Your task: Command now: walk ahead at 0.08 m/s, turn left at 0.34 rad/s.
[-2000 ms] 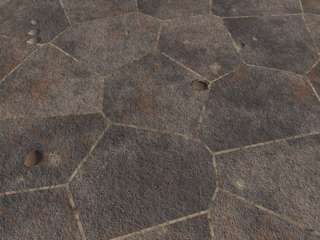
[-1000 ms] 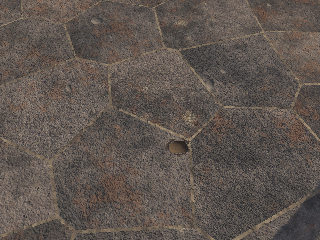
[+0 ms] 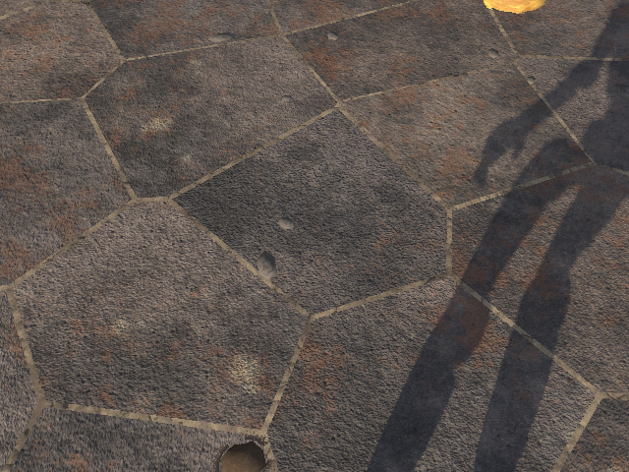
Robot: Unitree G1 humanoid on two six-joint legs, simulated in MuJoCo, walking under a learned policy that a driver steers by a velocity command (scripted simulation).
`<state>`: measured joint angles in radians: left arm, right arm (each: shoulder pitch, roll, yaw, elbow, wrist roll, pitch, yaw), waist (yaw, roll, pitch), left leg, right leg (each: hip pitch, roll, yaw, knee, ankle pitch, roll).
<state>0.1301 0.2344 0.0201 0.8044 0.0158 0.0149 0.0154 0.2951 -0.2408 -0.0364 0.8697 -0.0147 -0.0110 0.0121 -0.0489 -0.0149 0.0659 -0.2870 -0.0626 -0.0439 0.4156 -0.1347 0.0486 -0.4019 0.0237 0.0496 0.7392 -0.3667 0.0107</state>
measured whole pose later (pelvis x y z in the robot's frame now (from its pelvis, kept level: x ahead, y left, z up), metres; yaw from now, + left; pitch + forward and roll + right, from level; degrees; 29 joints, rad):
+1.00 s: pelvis -0.02 +0.01 +0.00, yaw +33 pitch +0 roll +0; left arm 0.16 0.28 0.04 0.75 0.00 0.04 0.03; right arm 0.24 -0.30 -0.06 0.76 -0.02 0.05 0.00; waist -0.03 0.02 0.06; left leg -0.24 -0.14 -0.20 0.47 -0.22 0.06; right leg -0.29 0.04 0.03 0.60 -0.34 0.00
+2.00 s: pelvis -0.05 +0.00 +0.00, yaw +33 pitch -2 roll +0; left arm 0.26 0.20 -0.01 1.12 0.01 0.01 0.03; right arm 0.25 -0.20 0.02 1.13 -0.01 0.00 -0.04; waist 0.01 -0.01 0.03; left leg -0.11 -0.06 -0.05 0.38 -0.24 0.03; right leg -0.19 0.01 0.04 0.40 -0.18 0.00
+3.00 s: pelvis +0.16 +0.10 -0.01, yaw +33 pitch +2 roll +0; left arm 0.54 0.13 0.00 1.14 0.02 -0.10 0.02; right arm 0.00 -0.18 -0.02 0.93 -0.02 -0.04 0.02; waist 0.06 0.01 0.06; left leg -0.59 0.00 0.12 0.65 -0.12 0.09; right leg 0.17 0.06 -0.02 0.18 -0.38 -0.07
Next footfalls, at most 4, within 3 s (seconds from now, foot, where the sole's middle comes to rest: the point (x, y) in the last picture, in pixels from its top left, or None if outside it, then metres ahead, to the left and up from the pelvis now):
0.08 right None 0.07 -0.11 -0.78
0.50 left None -0.03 0.10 -0.78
1.02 right None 0.07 -0.06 -0.78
1.32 left None -0.09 0.10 -0.78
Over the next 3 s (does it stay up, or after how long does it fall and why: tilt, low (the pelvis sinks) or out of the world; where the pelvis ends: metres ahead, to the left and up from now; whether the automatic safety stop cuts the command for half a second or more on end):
stays up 0.16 0.10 -0.01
